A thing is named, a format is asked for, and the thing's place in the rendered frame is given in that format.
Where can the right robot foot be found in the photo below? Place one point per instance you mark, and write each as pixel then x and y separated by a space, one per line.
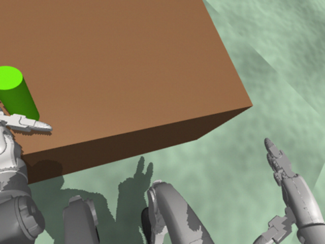
pixel 146 225

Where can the right robot hand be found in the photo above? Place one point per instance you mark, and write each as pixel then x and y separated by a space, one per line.
pixel 301 206

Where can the left robot hand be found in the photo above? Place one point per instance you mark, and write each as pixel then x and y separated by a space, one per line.
pixel 22 123

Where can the left robot arm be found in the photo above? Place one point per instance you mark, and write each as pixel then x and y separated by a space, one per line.
pixel 20 220

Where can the right robot arm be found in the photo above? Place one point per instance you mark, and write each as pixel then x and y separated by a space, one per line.
pixel 312 234

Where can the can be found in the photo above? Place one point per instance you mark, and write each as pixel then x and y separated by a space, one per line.
pixel 15 95

